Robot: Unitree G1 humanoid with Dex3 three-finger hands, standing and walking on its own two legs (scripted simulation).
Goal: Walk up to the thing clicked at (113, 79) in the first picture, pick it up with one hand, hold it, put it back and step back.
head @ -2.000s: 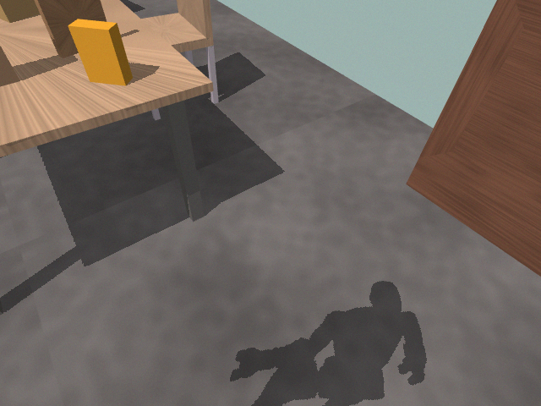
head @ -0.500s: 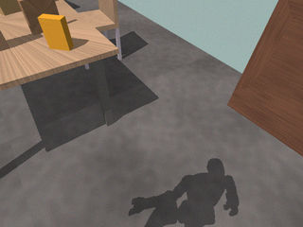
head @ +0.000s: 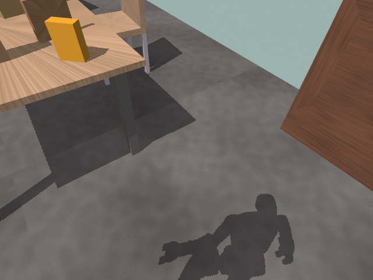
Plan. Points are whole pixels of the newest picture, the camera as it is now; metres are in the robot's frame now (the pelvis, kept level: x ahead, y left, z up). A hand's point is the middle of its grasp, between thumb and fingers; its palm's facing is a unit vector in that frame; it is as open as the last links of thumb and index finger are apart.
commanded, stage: stand
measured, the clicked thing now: (68, 40) +1.01 +0.49 +0.02
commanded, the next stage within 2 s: walk up in 0.42 s
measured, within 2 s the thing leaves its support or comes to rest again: neither
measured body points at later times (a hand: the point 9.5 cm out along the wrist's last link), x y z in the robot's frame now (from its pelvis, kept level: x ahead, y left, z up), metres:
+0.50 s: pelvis +0.00 +0.01 +0.00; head +0.01 +0.00 +0.45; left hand +0.07 +0.32 -0.13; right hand +0.08 -0.30 -0.14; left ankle -0.01 +0.13 -0.73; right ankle -0.01 -0.11 -0.75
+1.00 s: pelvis +0.09 +0.14 -0.02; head +0.11 +0.15 +0.43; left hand +0.07 +0.48 -0.12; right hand +0.22 -0.15 -0.14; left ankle +0.08 +0.26 -0.75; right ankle +0.15 +0.04 -0.72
